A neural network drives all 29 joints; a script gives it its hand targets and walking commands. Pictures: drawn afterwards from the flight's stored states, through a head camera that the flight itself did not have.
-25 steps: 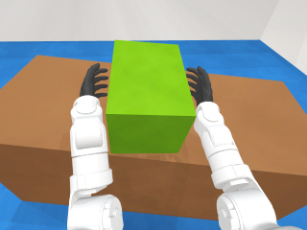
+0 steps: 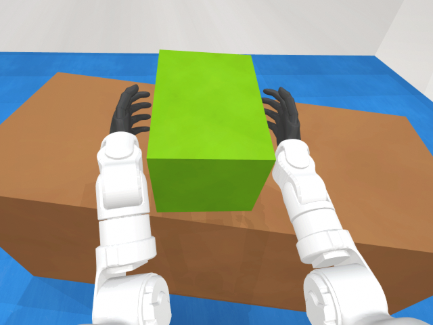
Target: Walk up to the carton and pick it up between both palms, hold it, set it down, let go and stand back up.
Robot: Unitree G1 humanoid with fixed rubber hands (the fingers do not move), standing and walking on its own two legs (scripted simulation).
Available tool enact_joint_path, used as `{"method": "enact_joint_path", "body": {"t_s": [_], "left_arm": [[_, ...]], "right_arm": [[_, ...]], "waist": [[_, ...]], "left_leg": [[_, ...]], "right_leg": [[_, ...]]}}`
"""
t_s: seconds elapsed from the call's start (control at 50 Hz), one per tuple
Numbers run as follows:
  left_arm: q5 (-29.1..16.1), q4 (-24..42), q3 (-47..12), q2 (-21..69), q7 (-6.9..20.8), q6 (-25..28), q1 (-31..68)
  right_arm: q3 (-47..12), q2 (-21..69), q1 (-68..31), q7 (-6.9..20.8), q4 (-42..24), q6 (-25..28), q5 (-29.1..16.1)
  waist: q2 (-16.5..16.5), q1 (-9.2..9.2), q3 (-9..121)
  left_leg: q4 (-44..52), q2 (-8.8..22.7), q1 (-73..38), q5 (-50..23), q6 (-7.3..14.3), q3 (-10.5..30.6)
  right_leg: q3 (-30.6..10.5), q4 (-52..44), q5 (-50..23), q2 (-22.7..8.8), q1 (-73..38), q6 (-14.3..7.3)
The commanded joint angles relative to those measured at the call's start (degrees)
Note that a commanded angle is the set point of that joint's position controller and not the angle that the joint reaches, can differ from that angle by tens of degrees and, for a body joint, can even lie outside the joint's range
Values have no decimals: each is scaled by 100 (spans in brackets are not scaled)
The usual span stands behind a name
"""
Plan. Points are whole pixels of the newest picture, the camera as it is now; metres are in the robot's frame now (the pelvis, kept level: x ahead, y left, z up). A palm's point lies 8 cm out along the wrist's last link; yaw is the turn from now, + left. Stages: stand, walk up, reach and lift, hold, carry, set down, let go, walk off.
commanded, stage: hold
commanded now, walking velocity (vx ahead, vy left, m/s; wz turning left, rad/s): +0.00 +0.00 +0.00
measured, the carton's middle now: (205, 130) +0.42 +0.01 +0.14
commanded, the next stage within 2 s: none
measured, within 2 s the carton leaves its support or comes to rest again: neither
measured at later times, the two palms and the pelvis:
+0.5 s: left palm (122, 136) +0.36 +0.16 +0.18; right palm (281, 139) +0.37 -0.12 +0.17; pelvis +0.00 +0.01 +0.00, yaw -1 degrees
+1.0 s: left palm (125, 137) +0.35 +0.15 +0.19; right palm (288, 142) +0.35 -0.13 +0.17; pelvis +0.00 +0.00 +0.00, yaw -1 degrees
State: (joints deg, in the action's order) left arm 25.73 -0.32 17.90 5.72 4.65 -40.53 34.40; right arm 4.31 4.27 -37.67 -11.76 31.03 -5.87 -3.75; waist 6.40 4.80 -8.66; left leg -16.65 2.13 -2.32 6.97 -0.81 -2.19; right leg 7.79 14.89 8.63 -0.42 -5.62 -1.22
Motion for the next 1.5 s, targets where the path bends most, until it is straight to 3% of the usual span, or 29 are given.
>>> {"method": "enact_joint_path", "body": {"t_s": [0.0,0.02,0.04,0.08,0.18,0.22,0.26,0.34,0.38,0.42,0.44,0.5,0.56,0.66,0.72,0.82,0.88,0.9,1.0,1.04,1.08,1.1,1.14,1.16,1.22,1.28,1.36,1.38,1.48], "left_arm": [[-583,174,-2056,2110,797,88,2563],[-484,85,-1996,2114,849,26,2503],[-450,183,-1844,2034,886,-7,2466],[-499,385,-1940,2133,914,-26,2583],[-881,900,-2464,2304,758,134,2751],[-884,880,-2514,2239,699,144,2688],[-937,864,-2542,2211,654,191,2739],[-507,-231,-1951,2058,742,45,2851],[-487,-213,-1866,2109,741,102,2966],[-715,80,-2183,2411,671,205,3246],[-686,-65,-2180,2403,661,222,3209],[-950,426,-2665,2649,605,288,3107],[-847,291,-2480,2349,670,255,2868],[-747,753,-2429,2254,759,87,2365],[-617,730,-2302,2140,804,-46,2423],[-828,880,-2463,2306,713,4,2642],[-843,740,-2378,2197,681,79,2709],[-851,527,-2348,2179,694,82,2774],[-619,11,-1908,2044,807,75,2930],[-519,-179,-1833,2146,852,76,3153],[-495,-302,-1748,2186,836,155,3291],[-499,-538,-1736,2167,836,197,3373],[-741,65,-2212,2521,726,348,3299],[-1004,435,-2540,2665,652,428,3323],[-1055,557,-2843,2593,557,472,3156],[-931,452,-2612,2370,591,300,2762],[-498,99,-2036,2157,764,23,2599],[-437,45,-1847,2061,800,-11,2608],[-677,425,-2189,2301,759,84,2889]], "right_arm": [[-1999,2023,-2734,472,-1027,22,-208],[-1894,2007,-2617,463,-894,-31,-184],[-1962,1957,-2677,483,-896,-57,-199],[-1981,1997,-2671,508,-1018,-29,-262],[-2564,2330,-3263,448,-1960,229,-687],[-2670,2261,-3230,423,-2083,200,-690],[-2535,2202,-3139,441,-1966,172,-582],[-1793,2021,-3065,623,-996,-22,-12],[-1620,1900,-3143,736,-736,73,119],[-1629,2065,-3274,794,-832,219,82],[-1599,2060,-3276,787,-770,246,139],[-1937,2126,-3360,668,-1183,385,-176],[-2027,2142,-3061,507,-1176,271,-194],[-2324,2017,-2620,440,-1425,59,-478],[-2293,2010,-2711,449,-1482,-32,-556],[-2543,2209,-3114,489,-1954,30,-681],[-2517,2238,-3205,468,-1939,38,-571],[-2472,2334,-3210,454,-1737,18,-461],[-1932,2208,-3095,570,-1051,-64,-21],[-1662,2161,-2998,618,-670,-42,210],[-1520,2193,-3320,696,-718,76,281],[-1380,2240,-3342,717,-499,123,405],[-1551,2286,-3420,744,-890,383,175],[-1790,2363,-3360,711,-1095,459,24],[-2131,2269,-3385,566,-1396,476,-302],[-2310,2250,-3025,452,-1375,304,-368],[-2061,2025,-2886,541,-940,-17,-296],[-2014,2032,-2902,584,-941,-34,-224],[-2234,2231,-3429,576,-1480,202,-426]], "waist": [[-626,209,1585],[-695,263,1278],[-649,103,1177],[-735,143,1326],[-715,-9,2256],[-546,-72,2290],[-518,-15,2271],[-433,-29,1165],[-572,-41,1261],[-812,69,1800],[-719,32,1863],[-771,223,2604],[-627,285,2222],[-743,193,1899],[-861,185,1590],[-684,-78,1924],[-391,-96,2080],[-366,-7,1882],[-289,-50,1436],[-522,56,1334],[-556,-60,1411],[-591,8,1292],[-843,54,2199],[-864,186,2640],[-835,214,3011],[-710,233,2436],[-675,103,1399],[-628,-40,1168],[-660,-77,1856]], "left_leg": [[117,-343,-500,-804,149,-211],[207,-339,-500,-606,123,-266],[275,-282,-365,-469,153,-271],[274,-261,-424,-556,113,-291],[-142,-294,-844,-1627,11,-208],[-127,-261,-790,-1641,39,-182],[-49,-280,-746,-1212,80,-183],[589,-206,-128,592,334,-353],[730,-97,61,753,360,-335],[555,-99,-59,198,230,-291],[507,-109,-248,4,234,-308],[-25,-232,-866,-1432,-29,-260],[-77,-321,-816,-1378,9,-223],[-18,-294,-712,-1443,3,-187],[55,-309,-620,-1094,36,-216],[42,-242,-667,-1145,77,-231],[50,-309,-583,-983,133,-202],[92,-319,-593,-722,171,-244],[481,-282,-256,302,316,-371],[588,-254,-135,620,320,-416],[638,-216,138,830,396,-410],[694,-228,97,949,412,-430],[349,-228,-461,-225,189,-370],[102,-238,-753,-979,57,-310],[-267,-272,-994,-1922,-80,-191],[-175,-329,-824,-1572,-6,-184],[263,-263,-401,-361,148,-281],[375,-234,-302,-187,195,-324],[117,-222,-609,-919,103,-302]], "right_leg": [[20,-147,-1265,82,-424,373],[12,-238,-1047,59,-308,371],[3,-222,-871,83,-309,345],[-5,-216,-920,71,-361,330],[20,0,-1896,188,-550,363],[34,29,-1985,210,-557,359],[60,-77,-1390,211,-415,358],[21,-321,468,155,147,271],[19,-188,527,224,-81,235],[68,-111,127,271,-217,194],[61,-151,19,246,-179,215],[102,-55,-1049,266,-300,204],[57,-59,-1561,175,-464,323],[20,-31,-1916,145,-592,343],[32,-115,-1552,94,-488,356],[37,-71,-1364,160,-330,293],[-38,-85,-1372,163,-386,329],[-26,-138,-1194,104,-263,346],[-40,-276,30,125,-7,328],[-47,-327,363,98,56,266],[-4,-238,618,148,13,247],[6,-263,728,128,83,263],[9,-184,-32,167,-97,204],[95,-53,-634,205,-181,203],[69,62,-1677,259,-479,284],[69,-4,-1714,173,-514,369],[45,-230,-635,74,-186,309],[46,-270,-450,96,-122,307],[16,-96,-1023,174,-338,274]]}}
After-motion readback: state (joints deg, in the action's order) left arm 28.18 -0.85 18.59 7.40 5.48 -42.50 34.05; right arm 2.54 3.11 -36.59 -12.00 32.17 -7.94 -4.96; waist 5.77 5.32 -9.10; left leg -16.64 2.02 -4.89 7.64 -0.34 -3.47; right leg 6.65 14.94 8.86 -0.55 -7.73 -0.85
